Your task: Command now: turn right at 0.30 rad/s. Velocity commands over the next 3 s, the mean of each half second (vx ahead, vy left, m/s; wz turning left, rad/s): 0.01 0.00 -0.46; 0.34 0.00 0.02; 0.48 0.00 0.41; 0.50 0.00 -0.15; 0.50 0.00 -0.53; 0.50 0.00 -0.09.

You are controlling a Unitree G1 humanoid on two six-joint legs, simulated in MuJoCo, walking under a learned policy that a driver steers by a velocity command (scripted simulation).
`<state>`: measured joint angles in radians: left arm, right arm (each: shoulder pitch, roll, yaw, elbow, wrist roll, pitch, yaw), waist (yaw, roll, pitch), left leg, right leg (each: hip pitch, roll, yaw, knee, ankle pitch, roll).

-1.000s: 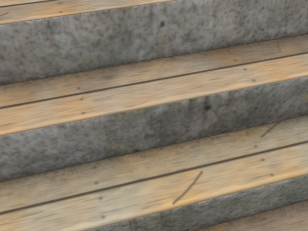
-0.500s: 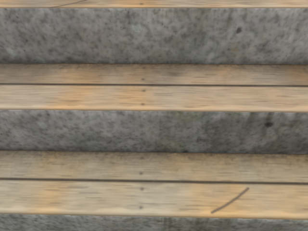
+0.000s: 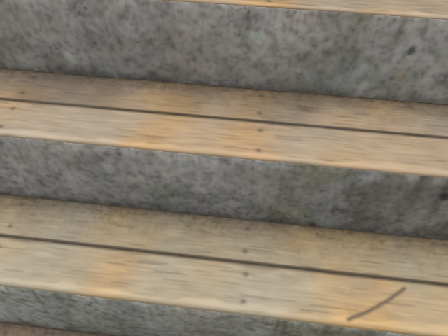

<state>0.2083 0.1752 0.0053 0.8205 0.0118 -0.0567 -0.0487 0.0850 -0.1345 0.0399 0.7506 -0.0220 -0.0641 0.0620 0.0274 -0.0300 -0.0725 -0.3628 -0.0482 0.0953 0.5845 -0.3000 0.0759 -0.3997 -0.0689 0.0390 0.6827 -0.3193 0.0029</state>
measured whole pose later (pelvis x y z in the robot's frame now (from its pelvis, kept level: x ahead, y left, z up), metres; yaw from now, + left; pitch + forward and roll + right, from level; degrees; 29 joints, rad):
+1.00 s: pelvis +0.18 -0.02 +0.12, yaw -12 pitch +7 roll +3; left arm 0.23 0.26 0.04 0.87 0.08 -0.07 -0.08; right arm 0.18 -0.21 0.00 0.89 -0.03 0.01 0.00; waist -0.06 -0.06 -0.19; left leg -0.78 -0.14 0.05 1.17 -0.53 0.09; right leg -0.66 0.02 0.13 1.57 0.01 -0.16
